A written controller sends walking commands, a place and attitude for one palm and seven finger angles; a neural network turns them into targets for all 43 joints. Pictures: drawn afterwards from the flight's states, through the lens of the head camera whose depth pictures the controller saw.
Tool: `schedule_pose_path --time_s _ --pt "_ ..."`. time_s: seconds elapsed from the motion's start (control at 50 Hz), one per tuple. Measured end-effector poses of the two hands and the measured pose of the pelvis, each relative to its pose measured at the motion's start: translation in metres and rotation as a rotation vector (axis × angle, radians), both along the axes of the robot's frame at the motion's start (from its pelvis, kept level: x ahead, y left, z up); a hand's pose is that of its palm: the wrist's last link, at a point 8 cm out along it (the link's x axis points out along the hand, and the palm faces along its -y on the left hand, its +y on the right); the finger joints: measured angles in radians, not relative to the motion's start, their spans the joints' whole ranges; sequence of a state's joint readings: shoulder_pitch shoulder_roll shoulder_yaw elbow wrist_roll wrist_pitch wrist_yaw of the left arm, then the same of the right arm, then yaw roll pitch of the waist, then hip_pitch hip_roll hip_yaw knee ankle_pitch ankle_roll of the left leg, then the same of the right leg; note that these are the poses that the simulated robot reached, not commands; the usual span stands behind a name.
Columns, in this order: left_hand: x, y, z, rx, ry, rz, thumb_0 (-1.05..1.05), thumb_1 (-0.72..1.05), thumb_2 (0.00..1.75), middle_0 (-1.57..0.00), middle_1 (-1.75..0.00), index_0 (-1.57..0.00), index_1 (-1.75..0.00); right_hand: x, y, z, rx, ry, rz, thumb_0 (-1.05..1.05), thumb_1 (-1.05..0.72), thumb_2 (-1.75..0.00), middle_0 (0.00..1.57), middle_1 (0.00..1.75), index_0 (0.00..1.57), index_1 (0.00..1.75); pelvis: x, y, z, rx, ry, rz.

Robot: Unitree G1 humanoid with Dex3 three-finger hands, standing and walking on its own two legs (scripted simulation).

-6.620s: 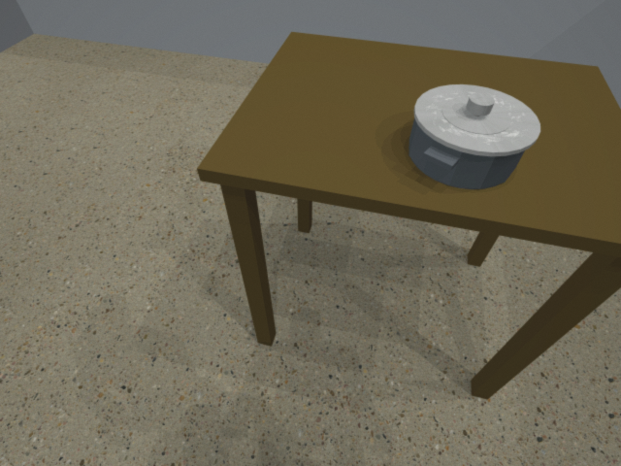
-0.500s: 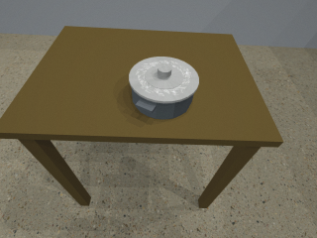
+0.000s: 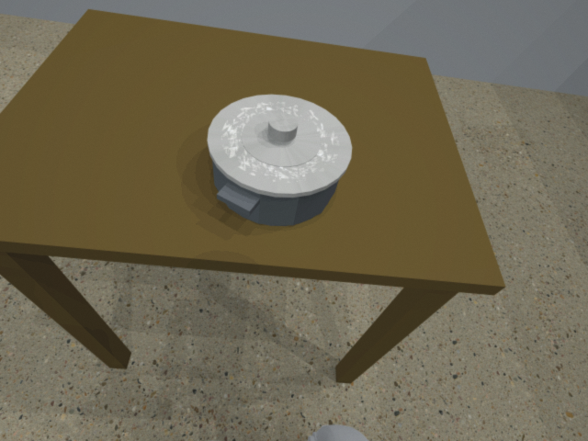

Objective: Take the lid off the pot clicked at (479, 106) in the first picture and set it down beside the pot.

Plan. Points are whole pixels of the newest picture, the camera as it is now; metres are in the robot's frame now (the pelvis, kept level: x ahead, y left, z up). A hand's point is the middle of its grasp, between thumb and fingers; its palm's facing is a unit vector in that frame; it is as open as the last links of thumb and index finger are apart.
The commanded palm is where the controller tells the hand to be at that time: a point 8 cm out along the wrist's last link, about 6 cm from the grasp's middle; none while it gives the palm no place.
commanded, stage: shuffle to correct the standing spot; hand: left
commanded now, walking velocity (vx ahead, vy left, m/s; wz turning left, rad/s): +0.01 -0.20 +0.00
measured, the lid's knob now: (282, 127) +0.50 +0.07 +0.14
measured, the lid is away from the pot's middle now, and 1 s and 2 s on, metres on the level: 0.00 0.00 0.00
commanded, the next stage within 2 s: come to a stop and stand still in 0.14 s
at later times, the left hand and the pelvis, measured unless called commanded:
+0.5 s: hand out of the picture +0.07 +0.08 -0.18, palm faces +0.04 -0.98 -0.20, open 7.4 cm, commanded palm none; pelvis +0.04 -0.10 -0.01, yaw +0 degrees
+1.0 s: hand out of the picture +0.03 +0.11 -0.17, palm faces +0.01 -0.96 -0.29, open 7.4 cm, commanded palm none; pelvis +0.00 -0.10 +0.00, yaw -2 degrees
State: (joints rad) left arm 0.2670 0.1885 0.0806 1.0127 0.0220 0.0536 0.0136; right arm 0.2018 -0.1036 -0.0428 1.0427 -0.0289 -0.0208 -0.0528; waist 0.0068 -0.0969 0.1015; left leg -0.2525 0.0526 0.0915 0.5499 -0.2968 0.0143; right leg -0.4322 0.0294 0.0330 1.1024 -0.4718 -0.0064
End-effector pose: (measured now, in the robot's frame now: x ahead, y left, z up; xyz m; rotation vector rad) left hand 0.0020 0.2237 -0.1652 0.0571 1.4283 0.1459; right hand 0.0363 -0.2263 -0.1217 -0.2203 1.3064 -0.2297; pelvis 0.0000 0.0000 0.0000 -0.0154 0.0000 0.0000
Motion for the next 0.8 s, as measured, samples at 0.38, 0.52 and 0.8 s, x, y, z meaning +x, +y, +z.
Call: schedule_pose_path --time_s 0.38,0.52,0.8 --pt "0.079 -0.077 0.026 0.131 -0.154 -0.071 0.00 0.91 0.90 -0.20 -0.30 -0.20 -0.30 0.026 -0.136 -0.022 0.005 0.052 -0.024 0.01 -0.91 -0.90 0.20 0.30 0.20 0.30 0.028 -0.099 -0.007 0.002 0.016 0.010" --pt "0.059 -0.100 0.010 0.068 -0.097 -0.030 0.00 0.90 0.90 -0.20 -0.30 -0.20 -0.30 0.066 -0.128 -0.013 0.014 -0.033 0.017 0.01 -0.91 -0.90 0.20 0.30 0.20 0.30 0.037 -0.102 -0.007 -0.009 0.005 0.007" --pt "0.056 -0.060 0.025 0.132 -0.123 -0.021 0.00 0.90 0.90 -0.20 -0.30 -0.20 -0.30 0.074 -0.076 -0.001 0.092 -0.133 0.067 0.00 -0.90 -0.90 0.20 0.30 0.20 0.30 0.015 -0.087 0.004 0.006 0.010 -0.010"
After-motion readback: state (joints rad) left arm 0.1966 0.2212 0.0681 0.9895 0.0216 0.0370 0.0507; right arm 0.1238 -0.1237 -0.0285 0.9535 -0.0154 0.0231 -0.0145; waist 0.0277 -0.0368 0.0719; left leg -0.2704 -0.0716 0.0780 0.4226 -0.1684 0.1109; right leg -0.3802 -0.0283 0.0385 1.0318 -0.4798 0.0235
